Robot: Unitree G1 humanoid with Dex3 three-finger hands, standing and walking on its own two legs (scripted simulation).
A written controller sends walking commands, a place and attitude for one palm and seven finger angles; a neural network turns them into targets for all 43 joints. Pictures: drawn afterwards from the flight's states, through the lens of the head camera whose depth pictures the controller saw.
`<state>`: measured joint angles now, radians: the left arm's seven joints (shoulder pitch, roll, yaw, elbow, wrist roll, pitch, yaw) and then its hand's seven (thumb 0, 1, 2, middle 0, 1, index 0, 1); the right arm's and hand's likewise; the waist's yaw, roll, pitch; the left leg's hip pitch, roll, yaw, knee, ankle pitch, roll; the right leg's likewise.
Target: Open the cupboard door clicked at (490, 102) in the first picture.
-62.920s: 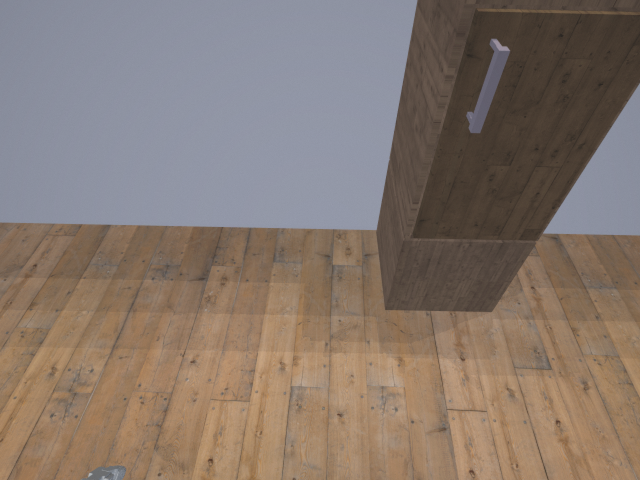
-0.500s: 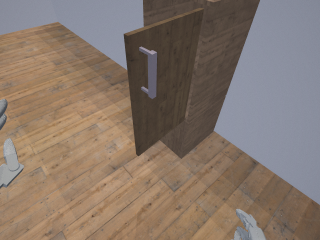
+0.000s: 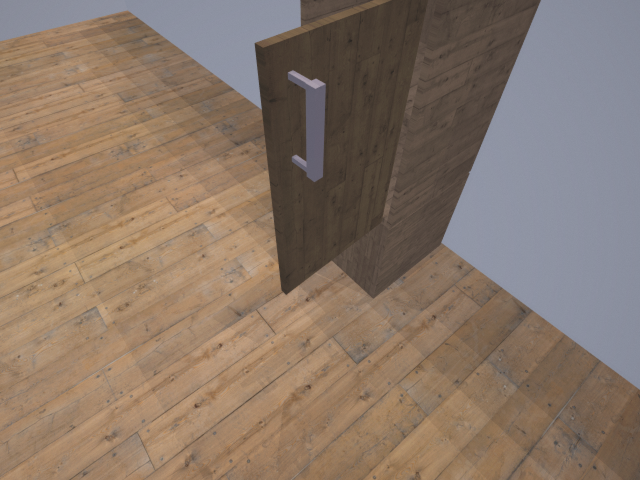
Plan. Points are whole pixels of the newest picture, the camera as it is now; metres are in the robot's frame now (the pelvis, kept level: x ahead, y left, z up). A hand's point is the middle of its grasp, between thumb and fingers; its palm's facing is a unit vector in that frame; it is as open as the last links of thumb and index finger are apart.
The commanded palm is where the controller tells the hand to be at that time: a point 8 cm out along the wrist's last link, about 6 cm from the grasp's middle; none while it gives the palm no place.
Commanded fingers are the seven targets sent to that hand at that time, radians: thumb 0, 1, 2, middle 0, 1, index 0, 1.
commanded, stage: let the arm hang, fingers relaxed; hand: left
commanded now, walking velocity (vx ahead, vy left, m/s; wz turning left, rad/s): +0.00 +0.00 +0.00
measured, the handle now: (305, 129) +0.58 +0.04 +0.13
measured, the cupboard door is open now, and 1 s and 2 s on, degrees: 93 93 93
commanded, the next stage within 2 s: look to check the result in 0.80 s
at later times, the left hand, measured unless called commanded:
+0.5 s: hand out of the picture -0.02 +0.18 -0.16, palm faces +0.03 -0.98 -0.20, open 7.3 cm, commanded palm none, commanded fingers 0.00 0.90 0.90 -0.20 -0.30 -0.20 -0.30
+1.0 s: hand out of the picture +0.00 +0.20 -0.16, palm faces +0.03 -0.97 -0.22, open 7.4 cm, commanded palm none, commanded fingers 0.00 0.90 0.90 -0.20 -0.30 -0.20 -0.30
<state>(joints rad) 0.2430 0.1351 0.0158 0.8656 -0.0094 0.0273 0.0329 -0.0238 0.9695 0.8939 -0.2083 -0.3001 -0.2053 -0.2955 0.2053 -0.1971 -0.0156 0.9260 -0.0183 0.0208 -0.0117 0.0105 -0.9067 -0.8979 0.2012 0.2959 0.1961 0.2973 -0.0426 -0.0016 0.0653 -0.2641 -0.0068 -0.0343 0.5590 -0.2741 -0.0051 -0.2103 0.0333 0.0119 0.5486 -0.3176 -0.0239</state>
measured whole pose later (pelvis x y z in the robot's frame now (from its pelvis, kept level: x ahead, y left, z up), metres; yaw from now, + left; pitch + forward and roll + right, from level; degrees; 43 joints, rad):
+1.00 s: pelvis -0.01 +0.01 +0.01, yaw +0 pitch -2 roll +0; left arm 0.23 0.17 0.02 1.14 0.00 0.00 0.02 0.00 0.91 0.90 -0.20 -0.30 -0.20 -0.30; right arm 0.24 -0.18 -0.02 1.14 -0.02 0.01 -0.03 0.01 -0.91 -0.90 0.20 0.30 0.19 0.30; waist -0.01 0.02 0.07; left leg -0.20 -0.02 -0.03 0.42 -0.18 0.01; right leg -0.15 0.02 0.02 0.41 -0.23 -0.01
